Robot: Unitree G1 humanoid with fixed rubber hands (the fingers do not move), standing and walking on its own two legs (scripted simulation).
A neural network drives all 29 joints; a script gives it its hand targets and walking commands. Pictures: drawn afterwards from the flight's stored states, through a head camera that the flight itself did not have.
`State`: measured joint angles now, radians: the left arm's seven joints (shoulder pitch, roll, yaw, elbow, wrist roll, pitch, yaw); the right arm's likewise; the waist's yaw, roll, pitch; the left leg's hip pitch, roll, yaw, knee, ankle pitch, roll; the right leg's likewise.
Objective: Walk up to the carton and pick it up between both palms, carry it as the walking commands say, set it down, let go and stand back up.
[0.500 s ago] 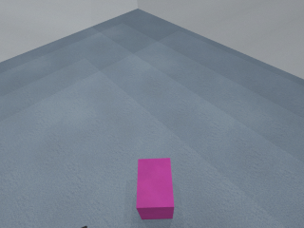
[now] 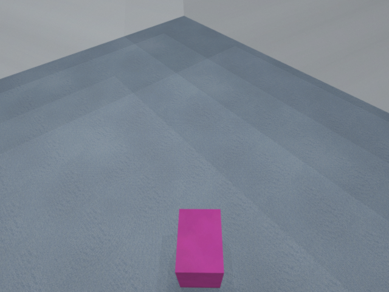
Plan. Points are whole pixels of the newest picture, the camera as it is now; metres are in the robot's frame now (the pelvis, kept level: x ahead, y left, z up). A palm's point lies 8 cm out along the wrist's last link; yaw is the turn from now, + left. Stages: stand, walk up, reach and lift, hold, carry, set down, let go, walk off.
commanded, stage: walk up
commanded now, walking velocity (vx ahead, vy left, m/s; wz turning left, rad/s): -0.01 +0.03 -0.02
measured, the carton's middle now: (199, 249) +0.41 +0.02 -0.64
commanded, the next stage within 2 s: stand in 0.42 s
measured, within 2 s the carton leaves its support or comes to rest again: neither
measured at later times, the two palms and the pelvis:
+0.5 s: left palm out of the picture +0.02 +0.30 -0.15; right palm out of the picture +0.00 -0.17 -0.13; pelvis -0.01 +0.06 +0.00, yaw -1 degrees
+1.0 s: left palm out of the picture -0.03 +0.26 -0.14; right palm out of the picture -0.03 -0.18 -0.14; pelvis -0.02 +0.04 +0.00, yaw +0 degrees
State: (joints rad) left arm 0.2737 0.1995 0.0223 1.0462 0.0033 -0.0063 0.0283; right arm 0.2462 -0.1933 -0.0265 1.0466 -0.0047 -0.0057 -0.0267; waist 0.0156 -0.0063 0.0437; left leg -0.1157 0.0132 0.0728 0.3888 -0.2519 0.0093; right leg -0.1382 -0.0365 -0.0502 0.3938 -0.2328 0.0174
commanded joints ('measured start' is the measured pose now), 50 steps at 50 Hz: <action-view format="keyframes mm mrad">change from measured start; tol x16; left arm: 1 34 108 19 -33 4 -7 6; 49 86 30 -2 52 0 -13 9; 50 -265 137 -51 -299 -124 32 -17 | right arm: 1 62 -101 -20 -15 -1 -3 -5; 49 108 -37 -1 60 -1 -13 -2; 50 -243 -162 13 -291 101 17 6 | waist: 1 -7 5 -2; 10 -60 -241 -17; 14 -48 254 7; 30 -28 -83 20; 49 -28 4 53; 50 -17 3 -176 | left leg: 1 -16 92 -71 -48 196 9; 7 -302 29 -40 534 -269 -46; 9 -171 74 -102 347 -258 -30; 11 3 4 6 -7 79 -38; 13 -1 303 -322 -149 249 17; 22 -4 219 -170 -78 479 136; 30 -34 71 -97 -59 117 21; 49 -33 85 -110 -96 117 13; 50 -253 4 -36 122 -204 46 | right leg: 1 -16 -114 83 -42 236 -29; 8 -86 -390 300 -83 411 -234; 14 -203 -13 33 278 -305 0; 19 -177 -9 63 378 -194 -2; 28 85 -125 96 -62 227 -30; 49 -7 -85 91 -131 84 -43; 50 -297 9 86 110 -254 -114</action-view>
